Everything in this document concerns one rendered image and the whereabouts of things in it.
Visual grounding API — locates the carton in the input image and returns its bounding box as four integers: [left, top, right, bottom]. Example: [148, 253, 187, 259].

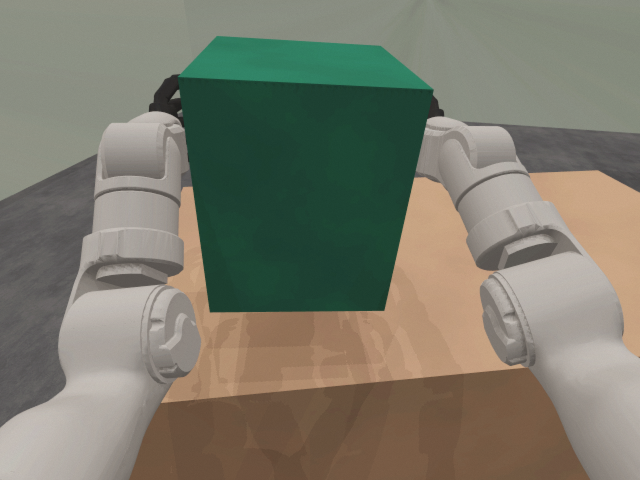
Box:
[178, 36, 434, 312]

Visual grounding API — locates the robot right forearm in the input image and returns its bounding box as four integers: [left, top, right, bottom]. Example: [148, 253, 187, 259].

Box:
[416, 116, 624, 336]

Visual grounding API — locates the pedestal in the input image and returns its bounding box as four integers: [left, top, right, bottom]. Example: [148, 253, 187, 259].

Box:
[129, 170, 640, 480]

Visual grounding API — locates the left robot hand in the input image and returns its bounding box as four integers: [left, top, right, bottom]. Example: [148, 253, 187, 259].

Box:
[149, 74, 189, 162]

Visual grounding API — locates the right robot hand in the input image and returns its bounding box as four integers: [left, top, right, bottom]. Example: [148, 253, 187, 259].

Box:
[427, 96, 444, 119]

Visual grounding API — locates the robot left forearm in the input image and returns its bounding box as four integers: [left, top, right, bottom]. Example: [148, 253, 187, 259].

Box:
[58, 111, 189, 374]

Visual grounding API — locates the robot right upper arm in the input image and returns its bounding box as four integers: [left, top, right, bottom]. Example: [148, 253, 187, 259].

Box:
[480, 251, 640, 480]

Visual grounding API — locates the robot left upper arm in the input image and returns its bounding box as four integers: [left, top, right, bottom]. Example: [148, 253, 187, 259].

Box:
[0, 284, 201, 480]

